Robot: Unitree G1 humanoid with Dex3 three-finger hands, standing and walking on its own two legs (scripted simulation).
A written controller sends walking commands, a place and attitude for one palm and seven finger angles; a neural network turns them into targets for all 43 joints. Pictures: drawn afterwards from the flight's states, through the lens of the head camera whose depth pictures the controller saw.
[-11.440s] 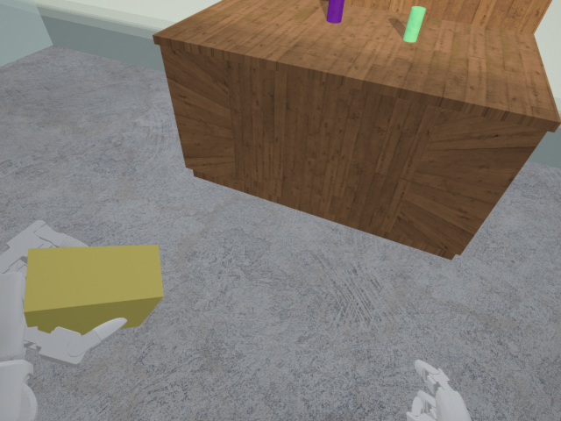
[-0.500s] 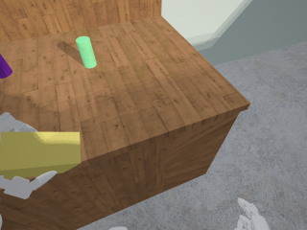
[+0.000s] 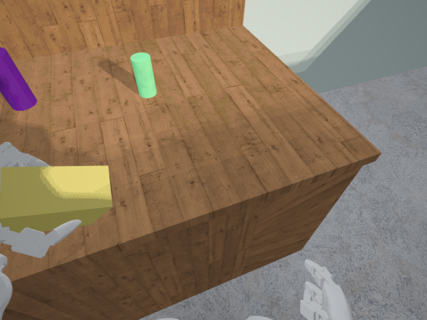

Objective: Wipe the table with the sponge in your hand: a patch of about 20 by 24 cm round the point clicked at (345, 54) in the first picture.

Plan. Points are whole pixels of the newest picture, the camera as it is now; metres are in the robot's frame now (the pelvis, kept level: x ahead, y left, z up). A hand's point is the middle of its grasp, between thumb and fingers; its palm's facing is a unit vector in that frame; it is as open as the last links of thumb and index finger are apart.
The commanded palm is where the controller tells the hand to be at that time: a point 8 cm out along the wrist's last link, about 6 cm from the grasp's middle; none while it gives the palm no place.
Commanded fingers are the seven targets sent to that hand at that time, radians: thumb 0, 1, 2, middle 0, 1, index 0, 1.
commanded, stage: shuffle to correct the standing spot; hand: left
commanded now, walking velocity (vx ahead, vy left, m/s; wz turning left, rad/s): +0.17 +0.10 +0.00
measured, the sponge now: (70, 200) +0.24 +0.22 +0.16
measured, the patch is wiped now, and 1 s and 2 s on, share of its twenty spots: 0.00 0.00 0.00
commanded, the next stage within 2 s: come to a stop and stand still in 0.24 s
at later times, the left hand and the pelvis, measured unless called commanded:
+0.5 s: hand (11, 189) +0.24 +0.30 +0.18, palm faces +0.38 -0.82 -0.42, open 10.0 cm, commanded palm +0.18 +0.34 +0.20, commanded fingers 0.00 0.10 1.30 -1.20 -1.60 -1.20 -1.60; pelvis +0.02 +0.05 +0.01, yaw +1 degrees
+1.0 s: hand out of the picture +0.23 +0.33 +0.15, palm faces +0.26 -0.85 -0.45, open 10.0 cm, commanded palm +0.18 +0.37 +0.20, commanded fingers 0.00 0.10 1.30 -1.20 -1.60 -1.20 -1.60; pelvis +0.01 +0.10 +0.02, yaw -1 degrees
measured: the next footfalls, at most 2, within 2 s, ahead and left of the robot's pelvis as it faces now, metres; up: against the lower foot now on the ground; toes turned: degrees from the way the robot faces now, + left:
right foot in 0.06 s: +0.07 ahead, -0.06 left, +0.00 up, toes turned -2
left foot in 0.34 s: +0.08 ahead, +0.14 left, +0.00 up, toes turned -1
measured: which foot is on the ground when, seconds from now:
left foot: down 0.00-0.06, up 0.08-0.32, down 0.34-1.00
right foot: up 0.00-0.04, down 0.06-1.00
